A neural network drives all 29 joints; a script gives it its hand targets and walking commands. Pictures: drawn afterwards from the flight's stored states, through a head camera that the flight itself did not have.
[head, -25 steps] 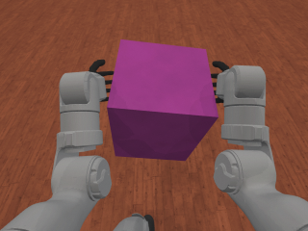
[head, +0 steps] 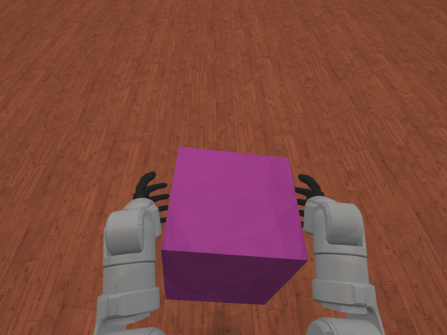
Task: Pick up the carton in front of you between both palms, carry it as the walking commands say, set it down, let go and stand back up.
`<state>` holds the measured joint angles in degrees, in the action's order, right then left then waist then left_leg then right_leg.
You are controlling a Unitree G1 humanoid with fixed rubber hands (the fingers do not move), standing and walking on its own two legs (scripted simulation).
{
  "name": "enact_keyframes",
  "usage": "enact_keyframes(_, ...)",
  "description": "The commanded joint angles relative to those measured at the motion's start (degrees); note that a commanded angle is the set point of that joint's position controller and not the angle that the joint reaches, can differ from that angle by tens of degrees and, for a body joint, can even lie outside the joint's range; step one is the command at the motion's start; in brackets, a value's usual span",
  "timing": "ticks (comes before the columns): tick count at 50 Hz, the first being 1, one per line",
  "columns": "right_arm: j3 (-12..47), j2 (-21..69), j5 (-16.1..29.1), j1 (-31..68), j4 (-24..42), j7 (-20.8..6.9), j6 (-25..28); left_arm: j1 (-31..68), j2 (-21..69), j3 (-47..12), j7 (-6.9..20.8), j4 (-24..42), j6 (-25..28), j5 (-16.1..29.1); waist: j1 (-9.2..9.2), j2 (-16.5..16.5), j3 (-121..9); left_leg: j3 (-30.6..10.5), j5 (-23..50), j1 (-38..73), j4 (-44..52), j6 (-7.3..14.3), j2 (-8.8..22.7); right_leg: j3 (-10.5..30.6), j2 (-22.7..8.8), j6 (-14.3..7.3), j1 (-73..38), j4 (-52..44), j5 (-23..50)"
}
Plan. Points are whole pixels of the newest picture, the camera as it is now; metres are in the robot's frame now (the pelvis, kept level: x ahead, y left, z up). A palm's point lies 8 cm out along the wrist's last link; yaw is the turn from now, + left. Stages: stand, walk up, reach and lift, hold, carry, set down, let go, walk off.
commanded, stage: carry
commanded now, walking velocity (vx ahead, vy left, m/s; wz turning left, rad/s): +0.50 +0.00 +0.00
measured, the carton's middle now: (224, 231) +0.31 +0.01 -0.02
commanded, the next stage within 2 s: none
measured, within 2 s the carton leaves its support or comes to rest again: neither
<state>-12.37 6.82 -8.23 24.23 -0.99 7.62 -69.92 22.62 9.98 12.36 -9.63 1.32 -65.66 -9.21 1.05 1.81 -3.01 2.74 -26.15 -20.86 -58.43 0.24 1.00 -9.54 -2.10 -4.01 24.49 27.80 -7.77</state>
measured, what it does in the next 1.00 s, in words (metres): walks ahead: left foot, then right foot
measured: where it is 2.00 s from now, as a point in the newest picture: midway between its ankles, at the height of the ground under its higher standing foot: (236, 190)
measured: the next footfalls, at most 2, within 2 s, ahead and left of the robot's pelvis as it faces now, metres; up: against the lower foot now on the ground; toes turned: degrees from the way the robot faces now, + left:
left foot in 0.34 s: +0.35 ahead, +0.13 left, +0.00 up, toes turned +10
right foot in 0.72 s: +0.64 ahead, -0.11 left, +0.00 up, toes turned -12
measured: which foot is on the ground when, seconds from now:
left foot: up 0.00-0.32, down 0.34-0.76, up 0.78-1.00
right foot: down 0.00-0.36, up 0.38-0.70, down 0.72-1.00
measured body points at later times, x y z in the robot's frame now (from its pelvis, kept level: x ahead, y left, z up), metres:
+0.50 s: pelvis +0.31 +0.03 +0.01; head +0.29 +0.03 +0.46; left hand +0.60 +0.17 +0.09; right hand +0.58 -0.13 +0.08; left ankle +0.31 +0.13 -0.73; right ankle +0.25 -0.09 -0.67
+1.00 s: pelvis +0.61 -0.05 +0.02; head +0.62 -0.08 +0.47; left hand +0.90 +0.11 +0.10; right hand +0.91 -0.19 +0.07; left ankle +0.66 +0.11 -0.64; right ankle +0.60 -0.10 -0.73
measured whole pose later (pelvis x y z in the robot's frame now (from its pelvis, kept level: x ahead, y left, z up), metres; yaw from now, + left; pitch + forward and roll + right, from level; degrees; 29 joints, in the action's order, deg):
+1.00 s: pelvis +0.61 -0.05 +0.02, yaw +1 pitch +4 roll +3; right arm -5.8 8.3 -7.6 13.3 13.3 8.6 -70.1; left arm 13.2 8.3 7.5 -8.8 14.2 -66.9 -6.6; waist 1.0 0.9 -4.3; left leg 4.8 -10.9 -37.8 -58.8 0.2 5.3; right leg -12.6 -2.0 -4.8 10.8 16.4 -10.7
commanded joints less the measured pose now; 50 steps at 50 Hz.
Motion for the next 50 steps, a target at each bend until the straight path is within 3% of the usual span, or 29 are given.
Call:
enact_keyframes(1, 42.7, 66.2, 26.1, 29.3, 15.5, -16.8, 3.2, 33.3, 62.1, -44.4, 19.4, 16.6, -1.9, 29.4, 0.46, -6.5, -27.1, -2.2, 3.3, -17.9, 2.6, -0.4, 3.2, 21.9, -18.0, -5.4, -37.9, -12.8, 11.0)
enact_keyframes(2, 43.6, 63.9, 26.9, 32.5, 20.7, -16.1, 3.7, 29.5, 60.8, -45.0, 19.6, 18.0, -1.8, 28.6, 0.27, -8.4, -25.6, -1.0, 6.0, -17.3, 3.7, -0.5, 3.0, 21.6, -17.5, -3.9, -35.8, -12.8, 14.0)
enact_keyframes(6, 45.9, 59.3, 23.8, 18.3, 22.6, -14.8, 1.8, 18.1, 56.2, -46.0, 20.1, 18.5, -4.2, 28.7, 0.04, -7.9, -22.2, 2.2, 13.4, -16.0, 15.9, 0.2, 3.1, 13.4, -15.4, -5.1, -32.9, -16.3, 5.5)
enact_keyframes(7, 45.2, 58.3, 24.7, 16.3, 18.5, -14.9, 0.9, 17.9, 54.4, -44.8, 20.2, 16.9, -5.2, 29.0, -0.07, -6.3, -21.2, 3.2, 15.1, -13.8, 18.4, -0.4, 2.6, 10.7, -13.7, -4.2, -29.8, -17.0, 6.4)
enact_keyframes(9, 45.6, 56.5, 24.3, 16.0, 21.3, -14.7, 0.0, 14.4, 53.9, -44.7, 20.9, 15.2, -6.4, 28.8, 0.16, -10.8, -18.6, 4.8, 17.8, -11.9, 26.1, -0.4, 2.1, 6.5, -12.2, -2.8, -30.7, -15.4, 12.3)
enact_keyframes(12, 45.4, 54.5, 24.3, 16.2, 18.6, -16.2, -1.9, 14.6, 50.5, -43.9, 20.5, 13.9, -7.0, 27.2, 0.39, -12.4, -14.8, 6.7, 21.0, -5.9, 29.7, 0.5, 0.9, 4.8, -12.3, -0.4, -27.8, -11.6, 17.9)
enact_keyframes(14, 45.7, 53.6, 26.1, 20.6, 19.4, -16.8, -2.2, 17.9, 51.2, -43.7, 20.5, 13.6, -7.2, 27.9, 0.23, -6.9, -14.0, 9.5, 22.1, 2.5, 34.3, 0.6, 0.0, 2.5, -10.6, 0.6, -21.8, -5.4, 15.7)
enact_keyframes(15, 45.0, 53.1, 25.0, 20.0, 16.8, -16.4, -2.8, 18.0, 50.4, -43.7, 20.7, 11.9, -7.9, 27.5, -1.12, -7.0, -14.7, 10.7, 19.3, 9.4, 34.4, 1.6, -0.3, -2.2, -8.1, 1.8, -19.8, 2.6, 15.2)
enact_keyframes(16, 43.0, 51.9, 25.1, 20.6, 16.2, -16.6, -3.0, 18.3, 48.8, -43.4, 20.4, 11.6, -8.0, 26.5, -2.15, -2.2, -14.6, 0.5, 19.7, 19.5, 33.1, 3.8, 6.5, -2.2, -6.5, 3.7, -6.2, 13.2, 10.2)
enact_keyframes(17, 42.5, 50.0, 24.1, 18.0, 16.9, -16.8, -3.1, 16.3, 49.2, -43.4, 20.2, 10.3, -8.6, 25.7, -2.48, 10.1, -18.4, -21.3, 12.5, 28.0, 40.1, 5.9, 17.4, -0.1, -1.4, 5.5, 6.5, 23.3, -10.9)
enact_keyframes(18, 42.9, 50.7, 24.5, 19.1, 14.4, -16.5, -3.3, 19.0, 49.0, -43.2, 19.8, 11.3, -8.8, 26.9, -3.22, 13.5, -17.4, -32.6, 14.0, 33.8, 42.2, 14.2, 23.1, 2.7, 1.7, 5.9, 18.4, 33.4, -21.9)
enact_keyframes(19, 42.4, 52.1, 25.0, 19.4, 15.6, -16.7, -3.2, 20.2, 49.6, -43.9, 20.2, 12.0, -9.2, 27.7, -3.05, 13.2, -16.7, -34.1, 20.5, 32.9, 42.1, 15.5, 24.5, 6.4, -0.3, 4.6, 21.7, 39.0, -23.1)
enact_keyframes(20, 43.0, 53.4, 25.8, 20.7, 17.0, -16.9, -3.0, 21.7, 52.2, -45.7, 20.2, 11.6, -8.4, 29.1, -2.47, 3.9, -18.0, -29.8, 20.4, 30.1, 42.4, 14.3, 23.2, 8.4, -2.5, 4.3, 21.4, 40.4, -21.8)
enact_keyframes(21, 44.7, 55.9, 27.8, 23.6, 17.8, -17.4, -2.7, 22.7, 53.7, -45.0, 20.0, 11.9, -8.0, 29.4, -2.08, 1.3, -17.8, -24.1, 19.9, 26.8, 43.4, 12.3, 21.8, 9.3, -4.2, 4.1, 19.8, 39.0, -17.0)
enact_keyframes(23, 45.3, 57.8, 28.9, 26.2, 17.9, -17.9, -2.0, 23.3, 55.5, -44.3, 19.5, 12.1, -6.6, 27.9, -1.66, 0.3, -15.8, -13.0, 14.8, 19.2, 47.3, 9.0, 18.3, 8.6, -7.1, 4.8, 15.0, 30.9, -9.6)
enact_keyframes(24, 44.7, 58.0, 28.2, 24.3, 15.2, -17.9, -1.3, 22.8, 55.2, -45.3, 19.1, 11.4, -6.1, 28.2, -1.81, 5.8, -15.1, -11.0, 17.5, 19.6, 47.9, 8.6, 17.3, 6.5, -5.1, 4.8, 14.8, 24.0, -10.7)
enact_keyframes(26, 45.1, 59.8, 29.1, 23.5, 17.3, -18.6, -0.2, 21.4, 56.1, -47.8, 18.3, 13.4, -4.7, 27.4, -1.89, 6.8, -17.3, -4.5, 18.2, 20.4, 47.3, 8.4, 15.9, 4.6, -4.7, 5.3, 11.9, 17.1, -5.5)
enact_keyframes(27, 46.1, 58.6, 30.3, 24.7, 17.6, -18.5, -0.1, 20.5, 56.0, -46.6, 18.3, 12.5, -4.5, 27.8, -2.00, 5.0, -16.8, -3.6, 21.8, 21.9, 46.9, 7.6, 13.3, 2.4, -2.8, 5.4, 11.6, 12.3, -4.4)
enact_keyframes(32, 44.8, 55.0, 27.5, 17.5, 17.0, -17.8, -0.2, 18.2, 52.8, -45.6, 18.2, 15.9, -4.8, 26.2, -2.20, 7.1, -15.0, 2.5, 29.7, 18.3, 45.4, 5.9, 14.6, -1.7, -1.4, 4.7, 1.0, 3.3, 8.6)
enact_keyframes(35, 44.7, 53.6, 25.4, 18.7, 17.1, -17.0, -1.1, 15.2, 52.3, -45.2, 19.1, 10.9, -5.8, 27.7, -0.85, 2.6, -17.1, 9.3, 40.9, 18.0, 27.3, 2.0, 9.1, -6.5, 2.2, 3.2, -15.0, -5.2, 2.4)
enact_keyframes(36, 44.0, 52.1, 25.0, 15.6, 14.4, -17.2, -1.5, 13.9, 51.7, -44.9, 19.5, 9.9, -6.1, 27.2, 0.59, 1.1, -21.4, 9.8, 30.4, 9.3, 16.8, 0.6, 7.5, 1.7, -2.8, 2.2, -27.3, -6.6, -2.5)
enact_keyframes(37, 45.1, 53.4, 25.3, 17.0, 14.4, -17.6, -1.7, 14.1, 49.5, -43.1, 19.5, 9.2, -5.9, 25.1, 0.18, -15.3, -24.0, 9.5, 13.5, -4.8, 0.2, -2.3, 1.7, 28.5, -18.5, -3.5, -36.5, -10.0, -3.0)
enact_keyframes(38, 45.5, 56.2, 26.7, 19.0, 18.6, -17.8, -1.5, 11.6, 52.8, -42.9, 20.1, 6.8, -5.2, 25.7, 0.49, -18.2, -26.2, 5.3, -2.6, -20.1, -8.6, -1.9, -2.0, 36.4, -23.0, -10.6, -46.1, -10.8, 7.6)
enact_keyframes(40, 46.8, 58.2, 28.2, 24.3, 19.7, -18.2, 0.3, 16.3, 57.3, -44.2, 20.6, 9.6, -4.3, 28.7, 0.32, -11.7, -23.8, -1.4, 1.8, -20.8, -12.0, 1.1, 4.0, 26.5, -20.4, -6.0, -38.2, -10.1, 13.5)
enact_keyframes(43, 48.2, 60.2, 28.8, 24.6, 19.2, -17.6, 1.9, 17.2, 59.1, -45.4, 20.7, 11.1, -2.7, 28.8, -0.44, -7.5, -21.2, -2.0, 11.1, -17.4, -6.6, 1.1, 6.8, 17.9, -17.5, -2.0, -30.2, -15.4, 2.2)
enact_keyframes(45, 48.2, 61.2, 27.5, 22.6, 18.5, -16.7, 2.4, 20.1, 59.4, -46.0, 20.9, 13.2, -2.8, 30.2, -0.44, -6.8, -19.4, -0.2, 15.7, -18.8, -4.9, 0.9, 6.1, 13.9, -15.5, -1.8, -27.3, -17.4, -0.3)
enact_keyframes(46, 49.9, 61.8, 27.0, 21.8, 18.8, -16.3, 2.7, 19.5, 56.6, -45.6, 20.9, 15.8, -2.5, 28.8, -0.15, -9.7, -19.0, 1.4, 16.0, -19.5, -2.8, 0.3, 5.3, 12.3, -14.9, -2.2, -28.8, -18.1, 1.4)
enact_keyframes(47, 47.6, 59.8, 26.0, 18.4, 18.4, -15.6, 2.7, 18.1, 55.8, -45.8, 21.0, 13.6, -3.0, 29.5, -0.59, -7.6, -19.1, 1.0, 14.9, -21.3, -1.0, 0.0, 4.9, 11.1, -15.0, -3.2, -31.4, -18.0, 6.4)
enact_keyframes(50, 48.7, 58.9, 25.0, 18.6, 21.2, -14.9, 2.1, 16.9, 54.0, -46.0, 21.4, 16.7, -3.7, 29.9, -0.66, -8.8, -16.9, 3.4, 19.8, -25.4, 4.1, -0.8, 5.0, 7.5, -13.6, -2.7, -33.8, -16.9, 15.5)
